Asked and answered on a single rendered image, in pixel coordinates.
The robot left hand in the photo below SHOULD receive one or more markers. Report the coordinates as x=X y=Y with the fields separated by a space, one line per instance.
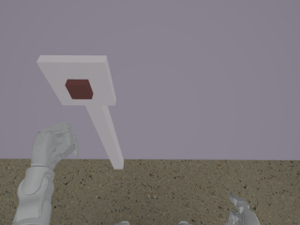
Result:
x=44 y=146

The button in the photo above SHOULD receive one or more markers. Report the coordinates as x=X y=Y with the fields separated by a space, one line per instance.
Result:
x=79 y=88

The panel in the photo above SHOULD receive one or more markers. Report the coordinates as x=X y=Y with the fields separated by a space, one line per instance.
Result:
x=95 y=68

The robot right hand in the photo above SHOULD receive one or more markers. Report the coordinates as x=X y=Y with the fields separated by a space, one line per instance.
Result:
x=246 y=218

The left robot forearm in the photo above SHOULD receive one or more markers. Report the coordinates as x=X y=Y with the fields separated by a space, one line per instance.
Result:
x=35 y=194

